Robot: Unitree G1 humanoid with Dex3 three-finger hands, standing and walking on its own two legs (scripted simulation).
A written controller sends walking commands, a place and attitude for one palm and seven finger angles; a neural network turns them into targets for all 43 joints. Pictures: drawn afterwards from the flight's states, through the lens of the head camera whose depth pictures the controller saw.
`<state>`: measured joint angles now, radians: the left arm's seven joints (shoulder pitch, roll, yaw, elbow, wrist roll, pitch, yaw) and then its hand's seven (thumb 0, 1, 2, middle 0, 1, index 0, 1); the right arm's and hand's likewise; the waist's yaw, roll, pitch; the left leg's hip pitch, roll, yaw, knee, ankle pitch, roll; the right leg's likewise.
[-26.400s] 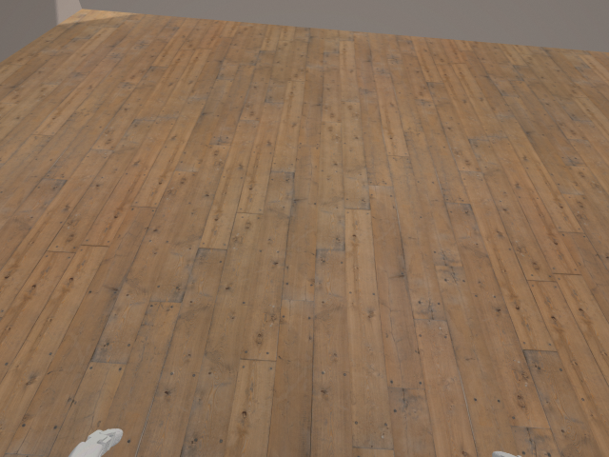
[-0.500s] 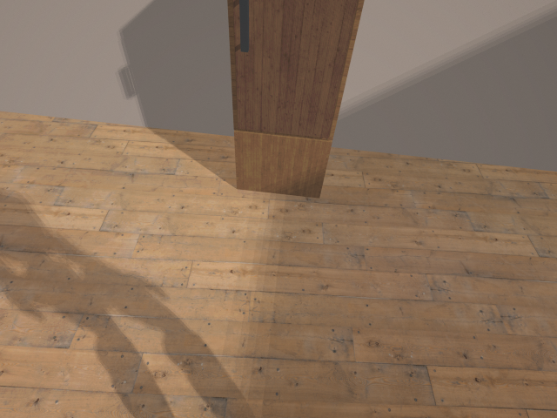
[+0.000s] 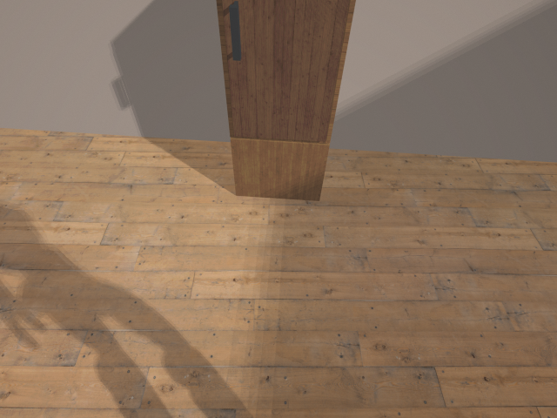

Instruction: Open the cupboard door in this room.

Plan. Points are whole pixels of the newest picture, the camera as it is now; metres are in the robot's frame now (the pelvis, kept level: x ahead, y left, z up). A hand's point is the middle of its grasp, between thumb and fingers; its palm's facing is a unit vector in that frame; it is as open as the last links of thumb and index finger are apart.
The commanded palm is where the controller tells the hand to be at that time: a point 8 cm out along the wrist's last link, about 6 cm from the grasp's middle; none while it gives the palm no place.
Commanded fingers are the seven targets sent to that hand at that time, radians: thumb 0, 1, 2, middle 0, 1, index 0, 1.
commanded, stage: stand and wait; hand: left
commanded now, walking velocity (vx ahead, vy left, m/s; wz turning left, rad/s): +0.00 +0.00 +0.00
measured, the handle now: (236, 31) +1.15 +0.22 +0.04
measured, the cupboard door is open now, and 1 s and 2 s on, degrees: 0 0 0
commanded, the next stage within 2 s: look at it before walking up in 0.34 s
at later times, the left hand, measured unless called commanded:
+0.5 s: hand out of the picture +0.00 +0.16 -0.18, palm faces +0.02 -0.98 -0.18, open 7.4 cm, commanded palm none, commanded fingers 0.00 0.90 0.90 -0.20 -0.30 -0.20 -0.30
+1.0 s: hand out of the picture +0.00 +0.16 -0.18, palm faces +0.01 -0.98 -0.18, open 7.4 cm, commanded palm none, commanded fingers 0.00 0.90 0.90 -0.20 -0.30 -0.20 -0.30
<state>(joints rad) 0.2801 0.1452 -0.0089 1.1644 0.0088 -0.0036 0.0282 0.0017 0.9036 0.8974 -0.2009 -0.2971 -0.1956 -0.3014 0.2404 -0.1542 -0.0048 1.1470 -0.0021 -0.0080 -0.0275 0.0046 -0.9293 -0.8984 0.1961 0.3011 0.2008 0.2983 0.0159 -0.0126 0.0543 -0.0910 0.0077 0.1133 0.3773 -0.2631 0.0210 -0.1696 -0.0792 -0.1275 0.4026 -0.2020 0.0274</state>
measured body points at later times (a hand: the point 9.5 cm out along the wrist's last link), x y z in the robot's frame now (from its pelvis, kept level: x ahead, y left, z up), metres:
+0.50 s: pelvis +0.01 -0.01 +0.00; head +0.03 -0.01 +0.45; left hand +0.00 +0.21 -0.16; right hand -0.01 -0.21 -0.16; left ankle -0.04 +0.10 -0.74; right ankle +0.01 -0.13 -0.74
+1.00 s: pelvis +0.00 -0.01 +0.00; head +0.01 -0.01 +0.45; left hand +0.00 +0.21 -0.16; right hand -0.01 -0.23 -0.16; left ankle -0.04 +0.10 -0.74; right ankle +0.01 -0.13 -0.74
